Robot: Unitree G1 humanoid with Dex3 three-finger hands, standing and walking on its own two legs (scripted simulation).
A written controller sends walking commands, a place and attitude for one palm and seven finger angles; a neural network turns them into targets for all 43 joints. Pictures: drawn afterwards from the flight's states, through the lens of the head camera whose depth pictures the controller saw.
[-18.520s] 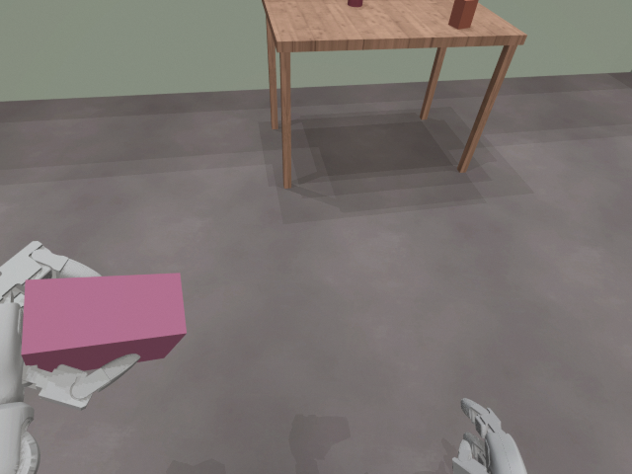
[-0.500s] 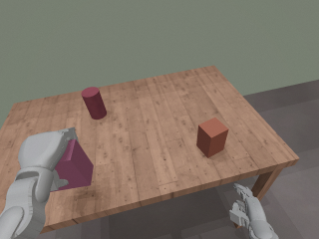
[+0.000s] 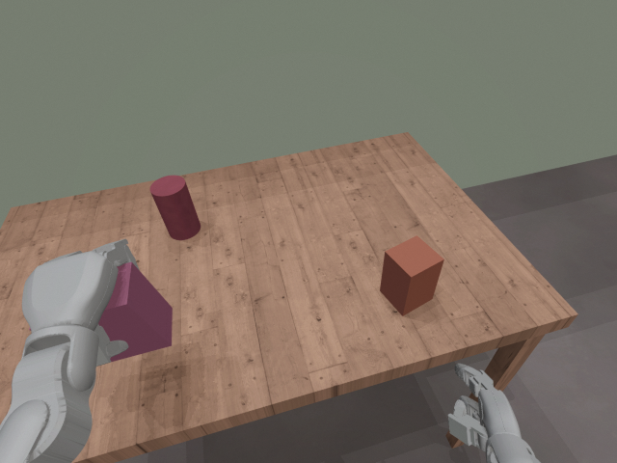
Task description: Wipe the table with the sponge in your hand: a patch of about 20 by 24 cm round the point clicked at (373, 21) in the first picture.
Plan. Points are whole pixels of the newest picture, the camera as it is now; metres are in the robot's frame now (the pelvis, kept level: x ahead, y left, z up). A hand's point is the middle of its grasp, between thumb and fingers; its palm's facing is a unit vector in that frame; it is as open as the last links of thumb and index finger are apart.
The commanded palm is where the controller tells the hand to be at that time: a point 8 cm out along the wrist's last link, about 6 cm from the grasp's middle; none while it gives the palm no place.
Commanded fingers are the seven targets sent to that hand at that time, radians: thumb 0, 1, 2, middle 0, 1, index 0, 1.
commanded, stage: move the sponge above the wiping area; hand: left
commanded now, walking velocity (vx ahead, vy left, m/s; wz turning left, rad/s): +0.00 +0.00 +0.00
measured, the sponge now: (118, 323) +0.23 +0.30 +0.07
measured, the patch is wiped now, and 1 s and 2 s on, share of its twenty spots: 0.00 0.00 0.00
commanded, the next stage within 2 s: none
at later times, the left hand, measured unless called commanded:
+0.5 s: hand (108, 314) +0.23 +0.30 +0.10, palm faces +0.12 -0.08 -0.99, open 10.1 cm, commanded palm +0.20 +0.28 +0.14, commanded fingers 0.00 0.10 1.30 -1.20 -1.60 -1.20 -1.60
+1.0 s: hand (123, 330) +0.23 +0.29 +0.06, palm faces -0.04 -0.09 -0.99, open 10.1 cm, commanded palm +0.21 +0.28 +0.13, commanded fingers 0.00 0.10 1.30 -1.20 -1.60 -1.20 -1.60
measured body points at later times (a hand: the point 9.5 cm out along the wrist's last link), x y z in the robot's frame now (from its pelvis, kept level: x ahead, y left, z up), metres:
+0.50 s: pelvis -0.01 +0.00 +0.00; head -0.03 -0.04 +0.45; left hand +0.22 +0.30 +0.15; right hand +0.24 -0.20 -0.08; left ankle +0.00 +0.11 -0.74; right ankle +0.02 -0.11 -0.74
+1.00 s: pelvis +0.00 -0.01 +0.00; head -0.01 -0.05 +0.45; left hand +0.23 +0.29 +0.12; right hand +0.25 -0.21 -0.09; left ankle +0.00 +0.11 -0.74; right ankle +0.02 -0.11 -0.74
